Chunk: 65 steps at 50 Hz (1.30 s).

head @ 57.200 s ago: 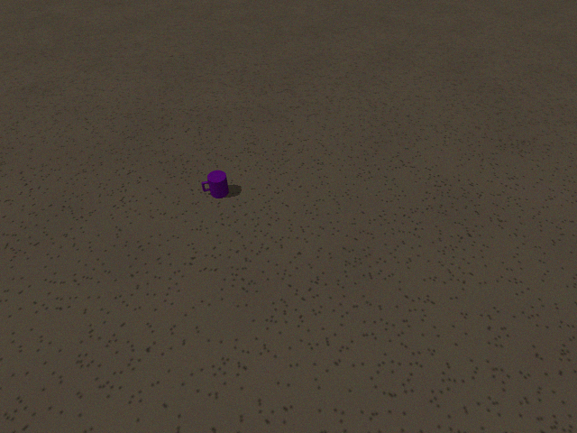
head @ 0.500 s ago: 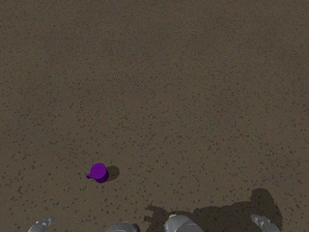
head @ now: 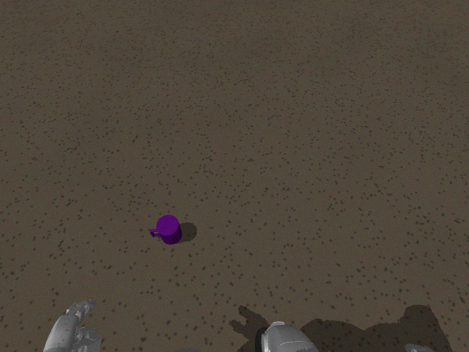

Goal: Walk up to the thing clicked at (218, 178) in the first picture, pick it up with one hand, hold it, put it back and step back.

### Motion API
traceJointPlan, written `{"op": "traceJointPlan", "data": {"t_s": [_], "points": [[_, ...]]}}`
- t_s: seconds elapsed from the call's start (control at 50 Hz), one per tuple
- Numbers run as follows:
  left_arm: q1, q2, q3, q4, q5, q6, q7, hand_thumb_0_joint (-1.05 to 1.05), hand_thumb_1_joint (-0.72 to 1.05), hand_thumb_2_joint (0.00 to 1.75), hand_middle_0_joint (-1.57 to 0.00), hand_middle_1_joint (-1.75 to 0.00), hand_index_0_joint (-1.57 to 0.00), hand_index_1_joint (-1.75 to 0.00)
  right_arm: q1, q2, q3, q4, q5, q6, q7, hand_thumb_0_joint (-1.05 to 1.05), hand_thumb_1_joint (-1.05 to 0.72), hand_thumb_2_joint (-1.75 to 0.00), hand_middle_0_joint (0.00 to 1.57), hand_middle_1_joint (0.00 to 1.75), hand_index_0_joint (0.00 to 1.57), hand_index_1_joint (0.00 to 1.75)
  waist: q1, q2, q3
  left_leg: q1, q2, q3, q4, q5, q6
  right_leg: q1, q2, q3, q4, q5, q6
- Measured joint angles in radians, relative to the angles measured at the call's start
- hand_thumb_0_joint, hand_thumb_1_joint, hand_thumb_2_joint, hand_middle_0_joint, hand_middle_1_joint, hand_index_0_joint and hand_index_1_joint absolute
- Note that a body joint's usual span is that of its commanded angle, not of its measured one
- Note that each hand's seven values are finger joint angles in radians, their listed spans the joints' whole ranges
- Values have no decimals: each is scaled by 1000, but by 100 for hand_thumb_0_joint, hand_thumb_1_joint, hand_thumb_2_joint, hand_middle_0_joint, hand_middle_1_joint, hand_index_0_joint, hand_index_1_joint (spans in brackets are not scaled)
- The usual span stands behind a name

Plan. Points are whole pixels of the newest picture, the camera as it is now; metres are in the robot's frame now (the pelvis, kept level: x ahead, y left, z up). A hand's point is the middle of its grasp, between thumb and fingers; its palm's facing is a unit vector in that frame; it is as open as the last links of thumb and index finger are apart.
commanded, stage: step back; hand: left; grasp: from above
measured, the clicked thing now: (165, 230) +0.60 +0.28 -0.70
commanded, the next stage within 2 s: none
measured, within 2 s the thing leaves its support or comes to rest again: neither
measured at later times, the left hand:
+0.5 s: hand out of the picture -0.07 +0.24 -0.14, palm faces -0.08 -0.91 -0.41, open 7.4 cm
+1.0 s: hand out of the picture -0.22 +0.23 -0.14, palm faces +0.00 -0.94 -0.34, open 7.4 cm
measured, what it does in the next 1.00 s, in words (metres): walks backwards: right foot, then left foot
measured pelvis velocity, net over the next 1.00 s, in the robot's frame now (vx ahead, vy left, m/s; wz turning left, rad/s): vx -0.33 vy -0.03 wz -0.01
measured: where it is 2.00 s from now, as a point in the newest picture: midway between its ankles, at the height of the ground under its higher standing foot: outside the picture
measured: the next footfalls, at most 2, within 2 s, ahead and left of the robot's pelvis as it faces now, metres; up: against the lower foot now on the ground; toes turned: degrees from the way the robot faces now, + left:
right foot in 0.40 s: -0.13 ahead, -0.15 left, +0.00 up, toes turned -1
left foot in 0.78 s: -0.25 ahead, +0.08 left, +0.00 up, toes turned -1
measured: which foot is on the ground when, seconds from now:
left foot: down 0.00-0.44, up 0.46-0.76, down 0.78-1.00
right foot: down 0.00-0.04, up 0.06-0.38, down 0.40-0.80, up 0.82-1.00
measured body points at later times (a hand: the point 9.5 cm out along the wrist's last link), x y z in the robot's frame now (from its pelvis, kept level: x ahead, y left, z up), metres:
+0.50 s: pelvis -0.16 -0.03 +0.00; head -0.11 -0.05 +0.44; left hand -0.06 +0.28 -0.11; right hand -0.04 -0.35 -0.12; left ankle -0.07 +0.11 -0.69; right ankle -0.17 -0.14 -0.72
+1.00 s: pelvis -0.33 -0.03 +0.01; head -0.28 +0.00 +0.46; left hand -0.22 +0.28 -0.12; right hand -0.24 -0.34 -0.09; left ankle -0.29 +0.08 -0.72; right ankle -0.37 -0.18 -0.62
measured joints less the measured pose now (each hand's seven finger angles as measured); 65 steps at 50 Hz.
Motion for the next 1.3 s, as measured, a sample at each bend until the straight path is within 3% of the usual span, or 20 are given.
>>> {"op": "traceJointPlan", "data": {"t_s": [0.04, 0.12, 0.22, 0.34, 0.4, 0.44, 0.46, 0.52, 0.6, 0.74, 0.78, 0.82, 0.88, 0.92, 0.98, 1.04, 1.14, 1.18, 1.24, 1.3], "points": [[-7, 23, 6, 8, -6, 13, -2, 1, 90, 89, -20, -30, -20, -30, -14, 37, 0, 8, -14, -1, 5, 0, -90, -90, 20, 30, 20, 30, 17, -72, 26, 20, -38, 38, -27, 34, 22, -14, -28, 46, 35, -2, 2], [19, 15, 10, 53, -5, 38, -2, 1, 91, 89, -20, -30, -20, -30, 7, 54, 13, -8, -29, -5, 20, 0, -90, -90, 20, 30, 20, 30, -12, -36, -9, -15, 9, 2, -23, 62, 36, -71, 94, 120, 347, -284, 6], [65, 33, 26, 56, -15, 27, -5, 1, 91, 89, -20, -30, -20, -30, -7, 64, 19, -29, -26, -11, 11, 0, -90, -90, 21, 30, 21, 30, 18, -33, -38, -48, 43, 17, -84, 135, 25, -56, 140, 188, 562, -282, 16], [92, 52, 33, 73, -10, 18, 0, 1, 91, 89, -20, -30, -20, -30, -72, 48, 12, -88, -19, -16, 6, 0, -89, -90, 21, 30, 21, 30, 36, -29, -6, -129, 66, 53, -33, 167, 14, 76, 70, 156, 314, -300, 50], [96, 49, 30, 91, -7, 6, -5, 1, 91, 89, -20, -30, -20, -30, -98, 27, 10, -109, -16, -7, 11, 0, -89, -90, 21, 30, 21, 30, 40, -13, 1, -186, 79, 67, 26, 171, -5, 161, 36, 107, 70, -213, 34], [83, 12, 23, 114, 1, -2, -7, 1, 91, 89, -20, -30, -20, -30, -115, -2, -1, -100, -7, 7, 11, 0, -90, -90, 21, 30, 21, 30, 22, 68, 26, -208, 117, 22, 63, 177, -8, 186, 77, 62, 24, -178, 11], [89, -2, 16, 114, 5, -5, -13, 1, 91, 89, -20, -30, -20, -30, -110, -9, -6, -92, -2, 15, 8, 0, -90, -90, 21, 30, 21, 30, 12, 91, 20, -222, 104, -13, 82, 137, 2, 181, 83, 45, 23, -168, 4], [123, -9, 3, 100, 12, -2, -22, 1, 91, 89, -20, -30, -20, -30, -77, 7, -8, -62, 7, 33, 1, 0, -90, -90, 20, 30, 20, 30, 47, 44, -26, -268, -12, -44, 316, -83, 6, 134, 35, 85, 41, -147, -8], [118, -20, 6, 90, 14, 6, -13, 1, 90, 89, -20, -30, -20, -30, -19, 0, -2, -49, 12, 23, 0, 0, -90, -90, 20, 30, 20, 30, 33, 34, -61, -259, -87, -82, 498, -77, 2, 103, 3, 75, -21, -77, -5], [26, 1, 9, 6, 16, -5, 8, 1, 90, 89, -20, -30, -20, -30, 31, 13, 5, -21, -3, 15, -5, 0, -90, -90, 20, 30, 20, 30, 9, 29, -19, -87, -29, -12, 217, -126, -12, 8, -7, -3, 4, -15, -6], [-1, 16, 6, -10, 7, 1, 9, 1, 90, 89, -20, -30, -20, -30, 34, 26, 5, -16, -9, 8, 0, 0, -90, -90, 20, 30, 20, 30, 2, 5, -2, -23, -18, 19, 42, -23, 6, -29, -23, -18, 46, -11, 2], [-21, 35, 10, -3, -2, 14, 9, 1, 90, 89, -20, -30, -20, -30, 20, 59, 6, -5, -21, 8, 5, 0, -90, -90, 20, 30, 20, 30, 17, -68, 28, -11, -55, 55, 15, 25, 34, -53, -47, 31, 94, -35, 4], [-4, 19, 6, 34, -4, 34, 12, 1, 91, 89, -20, -30, -20, -30, 27, 60, 15, -13, -34, 11, 21, 0, -90, -90, 20, 30, 21, 30, -6, -41, 6, -39, -16, 34, 25, 49, 49, -93, 54, 91, 330, -284, 6], [17, 15, 3, 53, -10, 39, 7, 1, 91, 89, -20, -30, -20, -30, 26, 60, 17, -15, -41, 11, 17, 0, -90, -90, 21, 30, 21, 30, -9, -26, -18, -48, 10, 27, -12, 86, 47, -103, 111, 132, 493, -312, 4], [48, 21, 9, 63, -14, 34, 2, 1, 91, 89, -20, -30, -20, -30, 11, 57, 15, -30, -37, 6, 12, 0, -90, -90, 21, 30, 21, 30, 9, -29, -44, -77, 32, 39, -57, 141, 39, -77, 134, 170, 603, -294, 13], [72, 30, 13, 75, -9, 19, 3, 1, 91, 89, -20, -30, -20, -30, -25, 49, 9, -49, -29, -3, 10, 0, -89, -90, 21, 30, 21, 30, 24, -30, -39, -113, 49, 53, -63, 178, 35, 7, 102, 165, 501, -293, 35], [121, 41, 3, 136, -7, -19, -4, 1, 91, 89, -20, -30, -20, -30, -87, 28, 5, -75, -31, -1, 24, 0, -90, -90, 21, 30, 21, 30, 40, -19, -45, -186, 80, 99, 5, 190, 21, 201, 19, 96, 40, -258, 30], [119, 8, 1, 185, 2, -32, -4, 1, 91, 89, -20, -30, -20, -30, -98, 4, -5, -63, -28, 10, 27, 0, -90, -90, 21, 30, 21, 30, 21, 62, -29, -202, 118, 52, 57, 174, 27, 241, 64, 55, -20, -183, 19], [171, -6, -7, 205, 18, -39, -13, 1, 91, 89, -20, -30, -20, -30, -50, 14, -8, -22, -21, 30, 26, 0, -90, -90, 20, 30, 20, 30, 48, 58, -98, -226, 47, -16, 158, -17, 11, 213, 49, 71, 2, -182, -2], [194, -12, -5, 225, 20, -37, -10, 1, 90, 89, -20, -30, -20, -30, -5, 10, -9, 12, -7, 27, 37, 0, -90, -90, 20, 30, 20, 30, 54, 45, -133, -213, -9, -56, 267, -15, 2, 208, 14, 82, -24, -153, -1]]}}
